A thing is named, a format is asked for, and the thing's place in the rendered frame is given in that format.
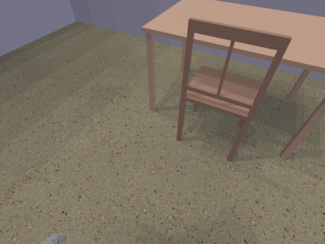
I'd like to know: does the table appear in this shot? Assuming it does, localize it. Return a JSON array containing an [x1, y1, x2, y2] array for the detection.
[[142, 0, 325, 160]]

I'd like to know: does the chair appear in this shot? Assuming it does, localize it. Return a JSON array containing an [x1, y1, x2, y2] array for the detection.
[[176, 17, 292, 162]]

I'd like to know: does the left robot hand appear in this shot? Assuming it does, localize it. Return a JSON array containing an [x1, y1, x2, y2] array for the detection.
[[41, 233, 67, 244]]

